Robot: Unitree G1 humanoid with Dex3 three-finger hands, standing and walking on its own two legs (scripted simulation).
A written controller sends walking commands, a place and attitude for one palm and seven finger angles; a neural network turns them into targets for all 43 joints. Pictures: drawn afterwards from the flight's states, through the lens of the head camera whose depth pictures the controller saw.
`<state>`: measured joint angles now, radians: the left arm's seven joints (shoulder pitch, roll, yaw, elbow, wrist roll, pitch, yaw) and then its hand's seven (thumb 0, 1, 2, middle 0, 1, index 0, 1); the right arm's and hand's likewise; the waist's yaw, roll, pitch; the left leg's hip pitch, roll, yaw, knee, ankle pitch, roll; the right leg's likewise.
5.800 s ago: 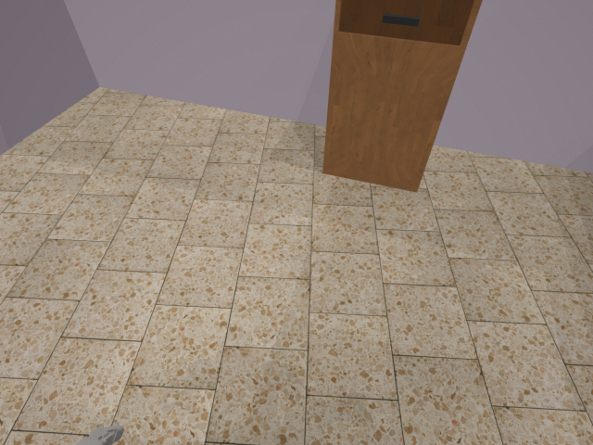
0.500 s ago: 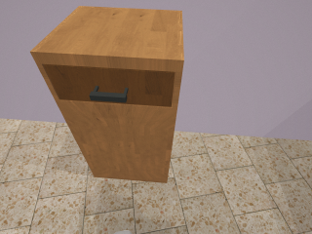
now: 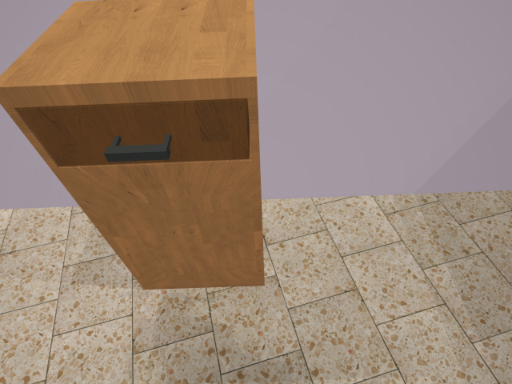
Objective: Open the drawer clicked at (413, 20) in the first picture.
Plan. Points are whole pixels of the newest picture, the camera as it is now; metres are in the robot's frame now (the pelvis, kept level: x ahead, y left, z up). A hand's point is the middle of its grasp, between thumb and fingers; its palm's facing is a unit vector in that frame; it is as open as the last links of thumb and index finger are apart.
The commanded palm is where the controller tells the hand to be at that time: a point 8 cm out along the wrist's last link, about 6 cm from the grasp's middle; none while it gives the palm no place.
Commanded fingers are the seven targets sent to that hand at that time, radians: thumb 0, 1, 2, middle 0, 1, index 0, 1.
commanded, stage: come to a stop and stand still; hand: left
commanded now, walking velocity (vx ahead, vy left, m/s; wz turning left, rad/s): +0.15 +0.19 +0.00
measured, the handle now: (140, 146) +0.55 +0.28 +0.05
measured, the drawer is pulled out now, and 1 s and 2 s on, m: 0.00 0.00 0.00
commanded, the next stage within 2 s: look again from close up in 0.98 s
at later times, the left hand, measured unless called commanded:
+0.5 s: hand out of the picture -0.05 +0.18 -0.15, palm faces +0.12 -0.96 -0.24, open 7.4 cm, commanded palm none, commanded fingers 0.00 0.90 0.90 -0.20 -0.30 -0.20 -0.30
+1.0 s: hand out of the picture +0.01 +0.22 -0.17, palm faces +0.05 -0.98 -0.19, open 7.4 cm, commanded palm none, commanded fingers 0.00 0.90 0.90 -0.20 -0.30 -0.20 -0.30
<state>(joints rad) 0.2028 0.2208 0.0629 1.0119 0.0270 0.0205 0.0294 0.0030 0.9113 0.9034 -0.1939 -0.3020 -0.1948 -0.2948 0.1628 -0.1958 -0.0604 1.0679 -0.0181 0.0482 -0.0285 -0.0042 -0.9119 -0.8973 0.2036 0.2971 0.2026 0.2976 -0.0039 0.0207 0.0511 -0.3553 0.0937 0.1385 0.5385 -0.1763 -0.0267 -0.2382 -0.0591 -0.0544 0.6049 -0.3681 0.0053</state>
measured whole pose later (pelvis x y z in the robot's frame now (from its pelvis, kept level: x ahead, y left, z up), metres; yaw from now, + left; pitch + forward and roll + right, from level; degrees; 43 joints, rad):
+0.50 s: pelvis -0.01 +0.00 +0.01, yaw +2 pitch +0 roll +2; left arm 0.32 0.15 0.03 1.10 0.02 0.02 0.03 0.01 0.91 0.90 -0.20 -0.30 -0.20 -0.30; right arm 0.20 -0.21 -0.04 1.06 0.00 0.03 -0.02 0.01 -0.91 -0.90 0.20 0.30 0.20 0.30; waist 0.05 0.01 0.05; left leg -0.21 0.03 0.04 0.49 -0.24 -0.03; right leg -0.21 -0.07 -0.09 0.48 -0.28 0.00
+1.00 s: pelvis +0.00 +0.05 +0.02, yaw +1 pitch -1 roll +0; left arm 0.23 0.18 0.01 1.14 0.02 0.01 0.03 0.01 0.92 0.90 -0.20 -0.30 -0.20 -0.30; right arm 0.25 -0.16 0.00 1.13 -0.01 -0.01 -0.04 0.00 -0.92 -0.90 0.20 0.30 0.20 0.30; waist 0.01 -0.03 0.03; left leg -0.11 0.01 0.08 0.41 -0.27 0.01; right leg -0.13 -0.09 -0.06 0.40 -0.24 0.06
